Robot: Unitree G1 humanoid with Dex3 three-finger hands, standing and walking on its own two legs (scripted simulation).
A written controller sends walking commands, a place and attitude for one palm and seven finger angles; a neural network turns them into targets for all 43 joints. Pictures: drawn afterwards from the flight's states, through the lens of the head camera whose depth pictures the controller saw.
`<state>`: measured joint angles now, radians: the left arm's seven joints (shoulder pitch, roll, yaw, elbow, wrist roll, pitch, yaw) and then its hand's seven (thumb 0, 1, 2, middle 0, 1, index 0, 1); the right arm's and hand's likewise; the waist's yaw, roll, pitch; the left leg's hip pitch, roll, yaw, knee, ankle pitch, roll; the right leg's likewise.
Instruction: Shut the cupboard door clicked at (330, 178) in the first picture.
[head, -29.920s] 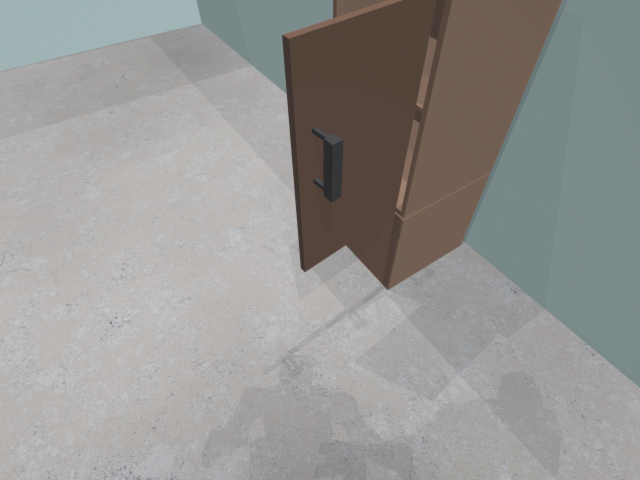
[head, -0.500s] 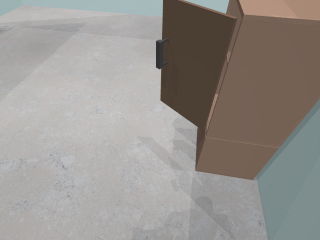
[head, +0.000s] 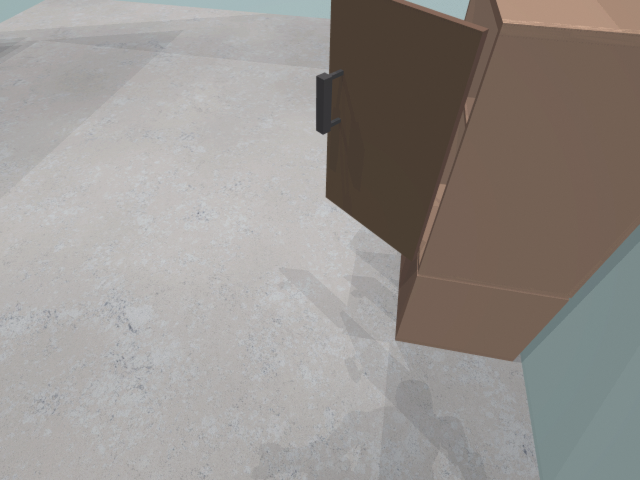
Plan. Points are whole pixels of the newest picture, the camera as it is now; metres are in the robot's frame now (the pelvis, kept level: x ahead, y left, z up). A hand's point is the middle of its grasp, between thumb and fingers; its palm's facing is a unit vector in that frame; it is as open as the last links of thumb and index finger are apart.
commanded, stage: look to check the result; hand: left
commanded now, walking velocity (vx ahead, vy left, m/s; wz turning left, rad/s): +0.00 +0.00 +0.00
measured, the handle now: (330, 101) +0.91 +0.03 +0.00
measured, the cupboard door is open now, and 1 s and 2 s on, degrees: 53 53 53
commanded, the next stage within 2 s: walk to a spot facing it in 0.10 s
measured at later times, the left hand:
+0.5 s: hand out of the picture +0.06 +0.22 -0.18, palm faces +0.11 -0.96 -0.28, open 7.4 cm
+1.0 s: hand out of the picture -0.02 +0.22 -0.17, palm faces +0.42 -0.85 -0.31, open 7.4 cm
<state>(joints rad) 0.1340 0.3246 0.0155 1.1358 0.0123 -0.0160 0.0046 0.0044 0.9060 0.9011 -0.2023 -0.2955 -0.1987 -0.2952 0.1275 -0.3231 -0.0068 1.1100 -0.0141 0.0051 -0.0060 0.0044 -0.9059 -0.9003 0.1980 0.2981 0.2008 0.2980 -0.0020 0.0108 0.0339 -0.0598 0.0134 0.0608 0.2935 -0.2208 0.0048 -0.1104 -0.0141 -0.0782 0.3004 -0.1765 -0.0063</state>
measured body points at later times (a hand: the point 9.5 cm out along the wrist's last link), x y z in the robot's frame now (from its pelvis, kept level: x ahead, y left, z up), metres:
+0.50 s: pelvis +0.00 +0.00 -0.01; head +0.03 +0.01 +0.44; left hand +0.05 +0.27 -0.16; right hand +0.06 -0.26 -0.16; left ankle -0.04 +0.10 -0.73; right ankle -0.01 -0.11 -0.75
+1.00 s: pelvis -0.01 -0.01 -0.02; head +0.04 -0.01 +0.43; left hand -0.04 +0.27 -0.15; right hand +0.13 -0.23 -0.17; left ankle -0.03 +0.11 -0.72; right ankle +0.03 -0.13 -0.75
